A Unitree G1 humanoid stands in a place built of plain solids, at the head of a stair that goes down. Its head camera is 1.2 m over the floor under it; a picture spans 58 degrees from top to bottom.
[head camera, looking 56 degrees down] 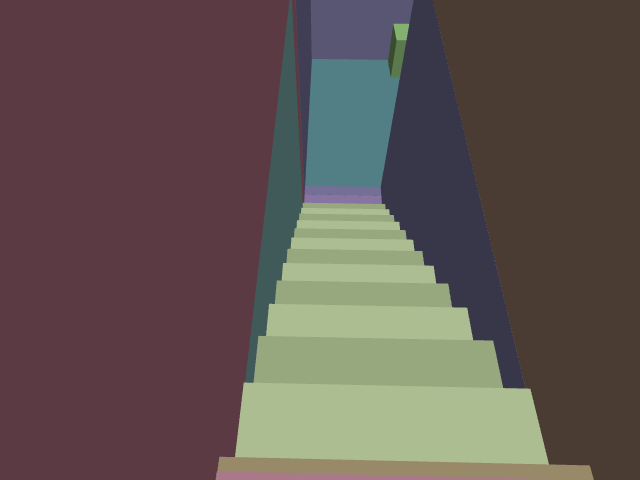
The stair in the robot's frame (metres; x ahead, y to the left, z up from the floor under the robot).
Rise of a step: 0.22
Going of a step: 0.24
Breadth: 0.92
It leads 1 degrees to the right of straight ahead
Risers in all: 13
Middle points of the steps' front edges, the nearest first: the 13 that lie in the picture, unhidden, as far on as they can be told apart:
0.15 -0.21 0.00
0.39 -0.21 -0.21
0.63 -0.22 -0.43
0.87 -0.22 -0.64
1.12 -0.23 -0.86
1.36 -0.23 -1.07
1.60 -0.24 -1.29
1.84 -0.24 -1.51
2.08 -0.25 -1.72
2.33 -0.25 -1.94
2.57 -0.26 -2.16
2.81 -0.26 -2.37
3.05 -0.27 -2.59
